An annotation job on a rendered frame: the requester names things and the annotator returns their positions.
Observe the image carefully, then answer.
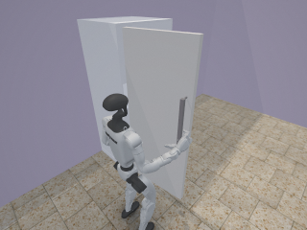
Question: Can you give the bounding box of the handle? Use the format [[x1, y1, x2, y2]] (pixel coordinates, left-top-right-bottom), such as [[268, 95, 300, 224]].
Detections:
[[177, 97, 188, 143]]

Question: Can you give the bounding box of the right robot forearm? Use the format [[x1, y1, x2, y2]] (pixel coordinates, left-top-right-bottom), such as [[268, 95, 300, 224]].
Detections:
[[142, 147, 181, 173]]

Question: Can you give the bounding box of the fridge door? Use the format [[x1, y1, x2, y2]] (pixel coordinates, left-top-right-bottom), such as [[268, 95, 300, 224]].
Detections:
[[122, 27, 204, 199]]

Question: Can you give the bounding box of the right robot upper arm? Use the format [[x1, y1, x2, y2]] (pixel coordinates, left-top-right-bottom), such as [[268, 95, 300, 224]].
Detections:
[[124, 130, 150, 174]]

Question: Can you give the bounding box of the robot right hand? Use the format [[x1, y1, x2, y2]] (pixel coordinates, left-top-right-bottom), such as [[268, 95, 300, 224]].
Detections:
[[164, 129, 193, 152]]

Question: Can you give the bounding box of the left robot foot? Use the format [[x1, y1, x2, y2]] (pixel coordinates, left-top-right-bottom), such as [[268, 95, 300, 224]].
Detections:
[[121, 201, 140, 219]]

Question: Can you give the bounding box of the left robot upper arm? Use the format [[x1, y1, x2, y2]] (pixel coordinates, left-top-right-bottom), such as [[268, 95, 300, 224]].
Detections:
[[102, 115, 112, 147]]

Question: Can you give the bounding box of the left robot shin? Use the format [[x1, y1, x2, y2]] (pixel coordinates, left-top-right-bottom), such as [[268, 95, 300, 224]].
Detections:
[[125, 182, 137, 212]]

